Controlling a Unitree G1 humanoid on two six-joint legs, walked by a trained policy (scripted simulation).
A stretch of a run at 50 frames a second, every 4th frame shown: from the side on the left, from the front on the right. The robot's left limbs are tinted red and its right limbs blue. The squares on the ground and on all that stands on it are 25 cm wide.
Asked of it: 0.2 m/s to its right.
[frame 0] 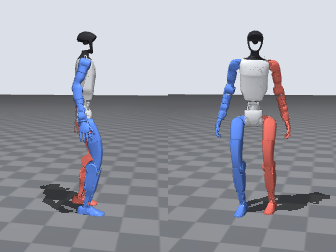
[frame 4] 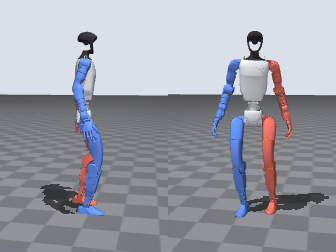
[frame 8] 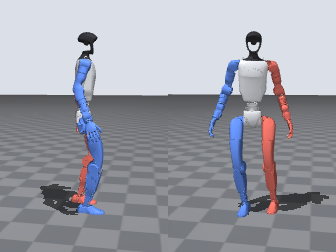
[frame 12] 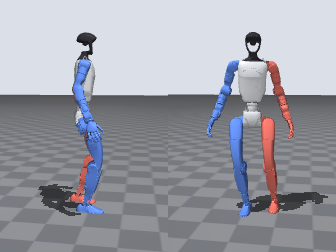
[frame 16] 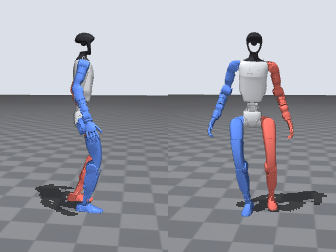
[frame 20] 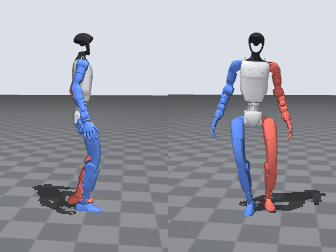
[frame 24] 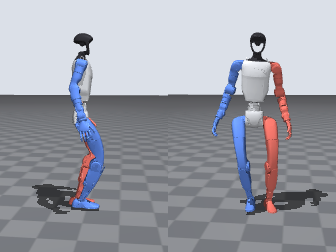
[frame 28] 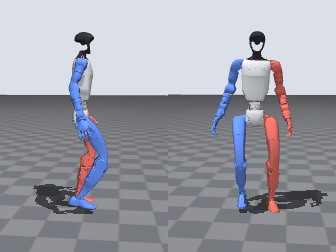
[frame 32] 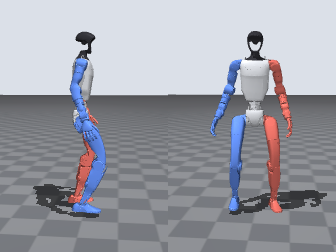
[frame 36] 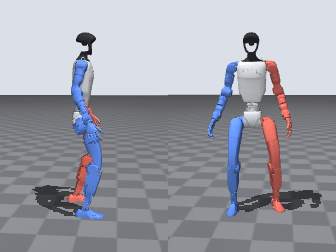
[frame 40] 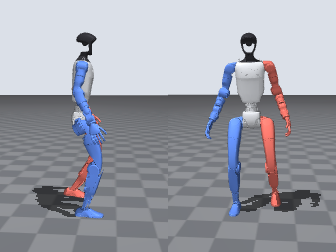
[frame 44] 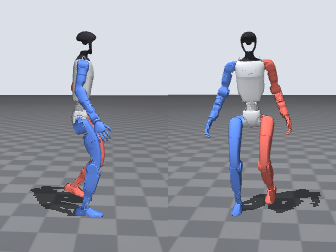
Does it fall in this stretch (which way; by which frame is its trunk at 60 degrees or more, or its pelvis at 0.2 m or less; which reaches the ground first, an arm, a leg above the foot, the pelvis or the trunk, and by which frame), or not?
no
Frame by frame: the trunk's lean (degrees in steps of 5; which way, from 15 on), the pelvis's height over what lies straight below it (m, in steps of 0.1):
0: 0, 0.8
4: 5, 0.8
8: 5, 0.8
12: 5, 0.8
16: 5, 0.8
20: 5, 0.8
24: 5, 0.8
28: 5, 0.8
32: 5, 0.8
36: 5, 0.8
40: 5, 0.8
44: 5, 0.8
